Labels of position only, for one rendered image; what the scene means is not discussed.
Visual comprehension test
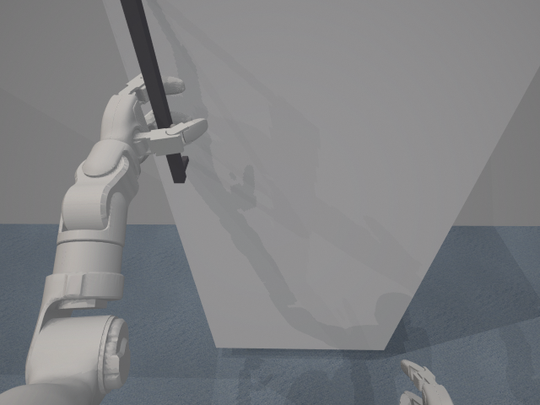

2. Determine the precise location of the fridge door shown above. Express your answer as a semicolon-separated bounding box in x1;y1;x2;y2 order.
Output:
102;0;540;350

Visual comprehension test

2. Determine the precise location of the handle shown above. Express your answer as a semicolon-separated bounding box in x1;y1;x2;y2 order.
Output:
121;0;189;183

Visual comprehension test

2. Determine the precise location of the left robot hand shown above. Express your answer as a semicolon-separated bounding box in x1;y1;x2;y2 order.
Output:
100;73;208;164

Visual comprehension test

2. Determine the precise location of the robot left upper arm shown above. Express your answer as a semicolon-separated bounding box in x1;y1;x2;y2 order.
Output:
0;315;130;405

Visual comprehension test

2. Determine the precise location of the right robot hand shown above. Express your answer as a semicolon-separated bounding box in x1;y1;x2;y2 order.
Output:
399;359;454;405

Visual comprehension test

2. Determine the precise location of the robot left forearm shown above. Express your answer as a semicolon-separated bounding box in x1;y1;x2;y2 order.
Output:
25;139;141;385

